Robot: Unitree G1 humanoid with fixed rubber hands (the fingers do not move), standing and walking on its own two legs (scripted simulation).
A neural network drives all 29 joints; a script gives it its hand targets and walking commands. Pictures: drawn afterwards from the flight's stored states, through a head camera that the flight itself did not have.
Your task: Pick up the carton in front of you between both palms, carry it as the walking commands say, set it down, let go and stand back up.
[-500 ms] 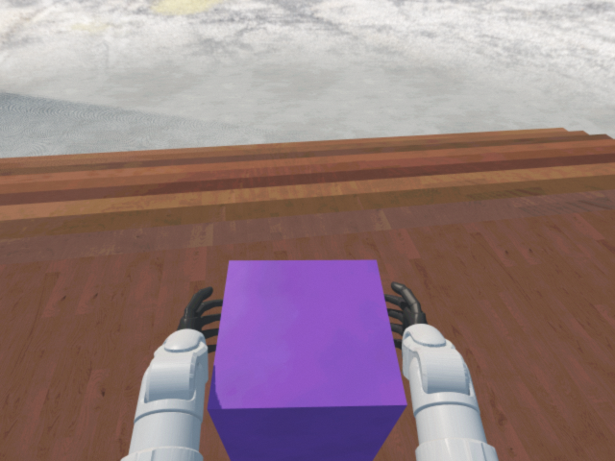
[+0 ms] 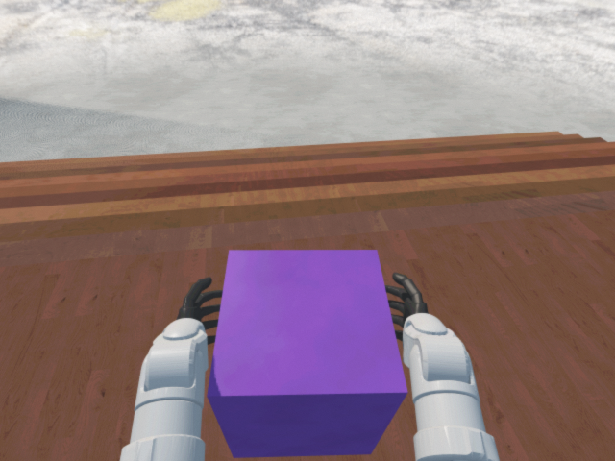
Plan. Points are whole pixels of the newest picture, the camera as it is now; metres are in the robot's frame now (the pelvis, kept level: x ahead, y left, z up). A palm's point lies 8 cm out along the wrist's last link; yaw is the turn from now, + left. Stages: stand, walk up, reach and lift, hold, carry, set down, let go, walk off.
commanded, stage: hold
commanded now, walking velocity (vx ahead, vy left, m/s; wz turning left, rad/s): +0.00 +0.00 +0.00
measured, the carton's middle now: (303, 356) +0.29 +0.00 -0.02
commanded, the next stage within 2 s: carry in 0.82 s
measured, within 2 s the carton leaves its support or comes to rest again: neither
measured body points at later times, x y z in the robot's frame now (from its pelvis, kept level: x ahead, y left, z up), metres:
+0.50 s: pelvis +0.01 +0.00 +0.00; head -0.03 +0.00 +0.45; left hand +0.30 +0.15 +0.04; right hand +0.31 -0.15 +0.04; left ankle +0.02 +0.13 -0.74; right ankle +0.02 -0.13 -0.74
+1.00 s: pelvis +0.02 -0.01 -0.01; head -0.01 -0.01 +0.44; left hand +0.32 +0.14 +0.05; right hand +0.32 -0.16 +0.05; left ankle +0.02 +0.13 -0.74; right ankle +0.02 -0.14 -0.74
